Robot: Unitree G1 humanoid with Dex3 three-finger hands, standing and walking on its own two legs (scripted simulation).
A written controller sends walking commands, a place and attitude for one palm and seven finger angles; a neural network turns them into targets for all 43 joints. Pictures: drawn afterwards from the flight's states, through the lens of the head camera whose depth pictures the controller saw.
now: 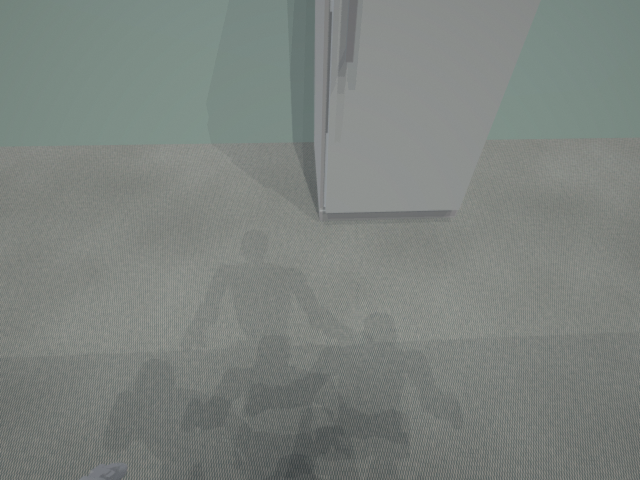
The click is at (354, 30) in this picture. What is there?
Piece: fridge door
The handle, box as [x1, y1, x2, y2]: [345, 0, 357, 61]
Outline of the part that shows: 357,0 349,0 348,2 345,61 352,61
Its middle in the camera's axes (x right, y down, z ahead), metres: +0.08 -0.70 +0.97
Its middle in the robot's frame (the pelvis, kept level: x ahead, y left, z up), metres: +1.22 -0.02 +0.23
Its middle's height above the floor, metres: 1.00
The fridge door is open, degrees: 0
